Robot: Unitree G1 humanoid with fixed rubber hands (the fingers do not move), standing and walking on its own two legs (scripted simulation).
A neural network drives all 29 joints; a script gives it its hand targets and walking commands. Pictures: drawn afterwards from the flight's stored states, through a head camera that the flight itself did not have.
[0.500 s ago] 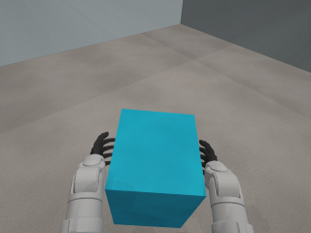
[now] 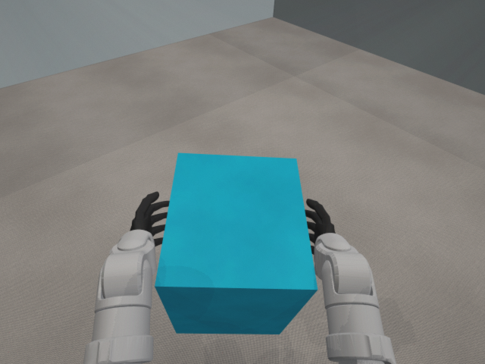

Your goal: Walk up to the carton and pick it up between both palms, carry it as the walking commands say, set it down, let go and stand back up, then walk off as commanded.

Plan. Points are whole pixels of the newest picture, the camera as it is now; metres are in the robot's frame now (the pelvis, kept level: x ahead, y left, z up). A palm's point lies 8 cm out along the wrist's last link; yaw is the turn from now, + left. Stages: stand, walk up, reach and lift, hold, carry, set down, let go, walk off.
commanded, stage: carry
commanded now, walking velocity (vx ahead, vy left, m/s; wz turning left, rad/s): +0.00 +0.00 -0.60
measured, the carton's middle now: (232, 251) +0.32 +0.02 -0.01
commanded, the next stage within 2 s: none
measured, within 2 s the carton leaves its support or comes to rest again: neither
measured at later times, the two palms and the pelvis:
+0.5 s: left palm (220, 176) +0.37 +0.04 +0.14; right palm (411, 226) +0.28 -0.24 +0.13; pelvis -0.04 +0.02 +0.00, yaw -16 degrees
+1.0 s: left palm (259, 200) +0.35 -0.03 +0.10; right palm (445, 304) +0.18 -0.27 +0.09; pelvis -0.06 +0.04 -0.01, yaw -32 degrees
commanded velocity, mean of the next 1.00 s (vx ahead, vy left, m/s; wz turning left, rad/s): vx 0.00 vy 0.00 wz -0.60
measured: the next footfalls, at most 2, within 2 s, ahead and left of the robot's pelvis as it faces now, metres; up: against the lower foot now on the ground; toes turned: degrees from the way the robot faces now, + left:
left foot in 0.56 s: -0.02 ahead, +0.14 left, +0.00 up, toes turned -15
right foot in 0.92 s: -0.07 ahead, -0.08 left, +0.00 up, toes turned -34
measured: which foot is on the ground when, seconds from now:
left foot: down 0.00-0.18, up 0.20-0.54, down 0.56-0.92, up 0.94-1.00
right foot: down 0.00-0.56, up 0.58-0.90, down 0.92-1.00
